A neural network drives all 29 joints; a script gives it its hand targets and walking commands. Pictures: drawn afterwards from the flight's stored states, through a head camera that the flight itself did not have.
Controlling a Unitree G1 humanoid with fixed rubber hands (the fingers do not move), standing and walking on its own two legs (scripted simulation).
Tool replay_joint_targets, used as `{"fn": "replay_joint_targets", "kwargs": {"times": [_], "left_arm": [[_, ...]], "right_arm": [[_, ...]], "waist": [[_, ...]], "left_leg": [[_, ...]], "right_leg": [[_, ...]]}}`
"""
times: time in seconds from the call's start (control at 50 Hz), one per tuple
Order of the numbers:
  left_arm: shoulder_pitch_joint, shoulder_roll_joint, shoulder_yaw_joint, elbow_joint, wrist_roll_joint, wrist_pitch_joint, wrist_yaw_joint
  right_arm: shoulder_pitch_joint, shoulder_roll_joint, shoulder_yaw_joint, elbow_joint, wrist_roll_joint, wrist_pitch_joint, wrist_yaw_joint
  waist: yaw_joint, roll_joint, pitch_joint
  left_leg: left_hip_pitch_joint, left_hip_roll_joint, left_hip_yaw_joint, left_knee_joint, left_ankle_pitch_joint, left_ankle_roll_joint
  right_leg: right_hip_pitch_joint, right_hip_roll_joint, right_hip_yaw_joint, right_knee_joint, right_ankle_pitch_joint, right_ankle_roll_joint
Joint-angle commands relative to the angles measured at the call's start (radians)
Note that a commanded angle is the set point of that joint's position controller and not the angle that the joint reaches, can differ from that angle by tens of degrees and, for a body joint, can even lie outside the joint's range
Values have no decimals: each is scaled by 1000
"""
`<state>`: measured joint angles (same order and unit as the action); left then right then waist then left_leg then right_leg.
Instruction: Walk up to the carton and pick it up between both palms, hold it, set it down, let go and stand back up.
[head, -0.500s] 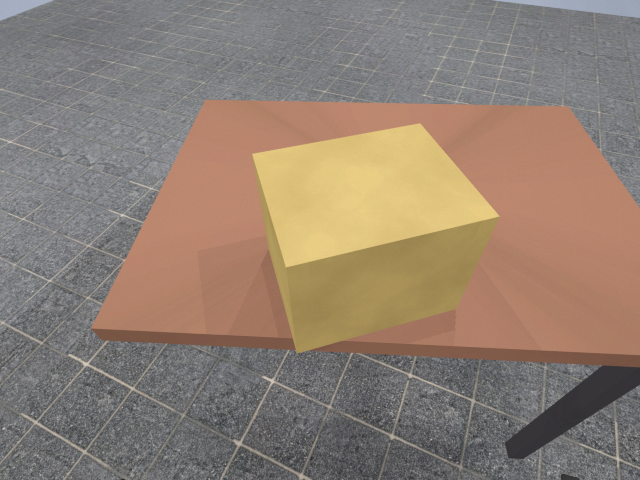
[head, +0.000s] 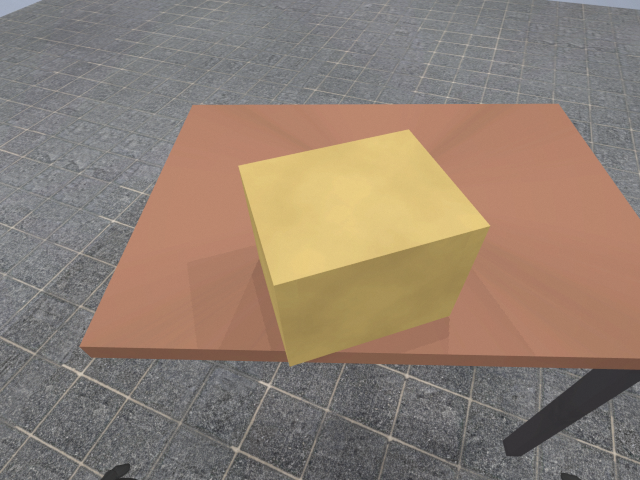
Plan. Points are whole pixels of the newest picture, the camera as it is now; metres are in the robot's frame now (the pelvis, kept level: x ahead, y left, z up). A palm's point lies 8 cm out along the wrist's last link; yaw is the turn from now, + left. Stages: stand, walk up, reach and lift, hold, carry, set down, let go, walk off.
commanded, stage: walk up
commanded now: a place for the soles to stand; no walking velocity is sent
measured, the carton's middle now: (350, 245) +0.42 -0.01 +0.04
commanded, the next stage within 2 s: stand in 0.38 s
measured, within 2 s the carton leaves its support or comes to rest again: neither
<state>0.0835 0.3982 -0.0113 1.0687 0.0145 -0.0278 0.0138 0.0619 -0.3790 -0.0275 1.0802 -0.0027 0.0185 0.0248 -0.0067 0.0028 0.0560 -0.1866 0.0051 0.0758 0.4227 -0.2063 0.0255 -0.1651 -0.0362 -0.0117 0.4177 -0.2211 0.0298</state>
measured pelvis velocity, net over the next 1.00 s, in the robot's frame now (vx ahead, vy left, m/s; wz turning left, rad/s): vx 0.02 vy -0.02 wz -0.02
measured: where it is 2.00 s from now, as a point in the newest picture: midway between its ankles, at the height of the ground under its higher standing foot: outside the picture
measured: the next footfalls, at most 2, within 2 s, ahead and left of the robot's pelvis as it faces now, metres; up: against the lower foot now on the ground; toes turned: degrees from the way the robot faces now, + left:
none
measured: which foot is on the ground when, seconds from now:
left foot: down 0.00-1.00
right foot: down 0.00-1.00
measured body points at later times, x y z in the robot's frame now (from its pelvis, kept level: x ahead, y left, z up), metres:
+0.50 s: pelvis +0.00 -0.01 +0.01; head +0.01 +0.00 +0.46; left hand +0.10 +0.29 -0.13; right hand +0.09 -0.31 -0.12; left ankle +0.02 +0.10 -0.74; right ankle +0.00 -0.14 -0.74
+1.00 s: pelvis +0.02 -0.02 +0.01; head +0.03 -0.02 +0.46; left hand +0.12 +0.28 -0.12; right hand +0.09 -0.33 -0.12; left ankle +0.02 +0.10 -0.74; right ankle +0.00 -0.14 -0.74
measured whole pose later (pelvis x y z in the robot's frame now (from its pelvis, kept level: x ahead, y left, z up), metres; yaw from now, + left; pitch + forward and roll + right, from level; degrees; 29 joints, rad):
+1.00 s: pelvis +0.02 -0.02 +0.01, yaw -1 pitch -1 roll +0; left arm 0.07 0.35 0.00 1.13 0.01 -0.01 0.00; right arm 0.08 -0.36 -0.02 1.13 0.00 -0.01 0.01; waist -0.02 0.01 0.04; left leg -0.12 0.04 0.08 0.31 -0.17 -0.01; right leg -0.10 0.00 0.00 0.29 -0.17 0.00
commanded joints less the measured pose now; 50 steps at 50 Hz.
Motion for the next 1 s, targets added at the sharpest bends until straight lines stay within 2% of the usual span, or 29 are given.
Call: {"fn": "replay_joint_targets", "kwargs": {"times": [0.0, 0.02, 0.06, 0.08, 0.12, 0.24, 0.32, 0.34, 0.36, 0.4, 0.44, 0.48, 0.5, 0.52, 0.54, 0.56, 0.58, 0.6, 0.66, 0.72, 0.76, 0.8, 0.82, 0.84, 0.88, 0.9, 0.92, 0.96, 0.98], "left_arm": [[-43, 211, 47, -40, -6, -16, 7], [-26, 213, 43, -42, -5, -16, 7], [-20, 216, 46, -36, -5, -12, 6], [-66, 223, 44, -28, -1, -11, 9], [-63, 170, 37, -22, -1, 0, -2], [-72, 163, 28, -12, 1, 1, -8], [-61, 183, 39, 14, -6, -3, -6], [-38, 179, 38, 13, -4, -2, -7], [-60, 180, 43, 10, 1, -5, -7], [-29, 168, 44, 16, -7, -6, -5], [-50, 174, 42, 13, -3, -1, -8], [-38, 172, 40, 25, -5, 3, -10], [-36, 176, 47, 16, -5, 2, -9], [-22, 166, 47, 15, -3, 0, -9], [-53, 176, 45, 18, -2, -4, -7], [-78, 155, 42, 10, -6, -4, -6], [-64, 147, 39, 26, -2, -4, -4], [-52, 141, 41, 15, -5, -6, -4], [-43, 141, 38, 12, -8, -8, -2], [-65, 167, 44, 23, -5, 1, -5], [-42, 168, 43, 23, -6, -3, -2], [-48, 168, 49, 19, 0, 1, 0], [-62, 158, 44, 12, -2, 2, -3], [-48, 148, 41, 12, -7, 3, -6], [-56, 146, 44, 33, -1, -2, -4], [-36, 152, 47, 16, -3, -2, -2], [-47, 166, 58, 19, -2, 0, 2], [-51, 166, 56, 14, 3, -3, -6], [-70, 163, 49, 20, 8, 0, -5]], "right_arm": [[-25, -211, -32, -51, -1, -21, -11], [-46, -221, -35, -60, -2, -23, -10], [-45, -222, -34, -55, -7, -21, -9], [-18, -222, -41, -52, 5, -18, -10], [-60, -199, -23, -41, 2, -39, -17], [-68, -205, -18, -18, -2, -49, -17], [-29, -182, -19, -6, 4, -48, -22], [-52, -196, -11, -12, 9, -47, -20], [-48, -184, -13, 1, -1, -45, -21], [-47, -179, -10, -4, -4, -46, -23], [-27, -187, -14, -5, 8, -49, -23], [-47, -192, -16, 5, -1, -49, -24], [-49, -180, -12, -3, 3, -47, -22], [-48, -180, -18, -2, -6, -48, -20], [-29, -187, -19, 8, -8, -45, -25], [-9, -173, -17, 14, 1, -45, -24], [-11, -165, -19, 2, 2, -43, -24], [-25, -179, -24, 9, 0, -44, -24], [-26, -175, -25, 7, 3, -46, -27], [-21, -179, -21, 10, -5, -42, -28], [-31, -185, -25, 14, 5, -40, -28], [-18, -181, -21, 6, 2, -43, -31], [-12, -174, -21, 8, -5, -44, -33], [-25, -176, -24, 12, -2, -44, -28], [-16, -179, -20, -1, 0, -39, -30], [-9, -182, -32, -1, -10, -38, -29], [0, -178, -25, -1, 2, -38, -27], [-18, -166, -19, -4, -2, -38, -27], [-25, -152, -24, -4, 5, -38, -27]], "waist": [[14, -2, -66], [4, 44, -82], [14, 22, -117], [-18, -35, -60], [3, -32, -74], [-5, 63, -93], [-5, -32, -101], [12, 14, -93], [8, -18, -77], [13, 34, -81], [-9, 19, -111], [9, 23, -82], [7, -14, -82], [5, 18, -96], [3, -34, -94], [-13, -32, -69], [-23, 21, -84], [-4, -31, -94], [-3, 25, -120], [-14, 24, -123], [-2, -35, -100], [-7, -42, -114], [-8, -20, -100], [-13, 59, -102], [-18, 71, -52], [-11, 31, -70], [-22, -74, -100], [-1, -20, -93], [-14, -50, -99]], "left_leg": [[23, 122, -125, -84, 123, 8], [49, 134, -109, -90, 158, 10], [66, 135, -118, -81, 163, 7], [29, 116, -127, -97, 133, 4], [30, 157, -171, -182, -16, 21], [78, 148, -138, -161, 81, 4], [99, 143, -119, -154, 112, -5], [98, 145, -123, -154, 92, -7], [63, 141, -125, -164, 71, -2], [75, 138, -108, -155, 98, -14], [76, 136, -101, -164, 70, -20], [72, 146, -122, -184, 45, -14], [80, 141, -129, -176, 33, -3], [94, 137, -106, -156, 45, -13], [111, 142, -120, -146, 105, -19], [92, 149, -124, -157, 180, -10], [103, 144, -116, -147, 176, -9], [130, 154, -125, -147, 155, 0], [134, 145, -103, -144, 148, -6], [130, 157, -103, -157, 172, -14], [147, 162, -115, -149, 200, -9], [133, 159, -106, -147, 173, -5], [125, 161, -108, -158, 208, -11], [128, 149, -93, -153, 184, -10], [116, 145, -86, -161, 169, -16], [111, 153, -99, -166, 145, -17], [124, 154, -105, -164, 142, -15], [124, 151, -93, -147, 124, -21], [136, 144, -96, -150, 107, -15]], "right_leg": [[7, -110, 81, -67, 186, -51], [11, -114, 92, -60, 220, -50], [38, -109, 74, -63, 215, -49], [18, -93, 80, -49, 203, -50], [20, -85, 63, -96, 65, -44], [36, -87, 82, -132, 111, -30], [25, -89, 71, -133, 129, -22], [26, -98, 83, -149, 134, -32], [49, -98, 92, -145, 123, -34], [40, -104, 98, -151, 150, -29], [48, -94, 91, -161, 128, -31], [27, -87, 95, -146, 110, -32], [32, -87, 91, -144, 142, -24], [24, -88, 73, -158, 119, -26], [14, -92, 76, -165, 128, -31], [13, -89, 80, -149, 175, -27], [20, -87, 78, -159, 146, -26], [13, -90, 91, -170, 164, -30], [48, -99, 91, -170, 194, -36], [47, -86, 80, -153, 159, -29], [30, -81, 88, -174, 196, -26], [36, -86, 75, -150, 210, -34], [25, -91, 79, -153, 219, -30], [37, -81, 99, -163, 189, -28], [13, -91, 98, -178, 207, -37], [36, -84, 81, -169, 176, -30], [46, -74, 81, -165, 172, -29], [36, -83, 93, -183, 184, -26], [30, -86, 99, -184, 226, -27]]}}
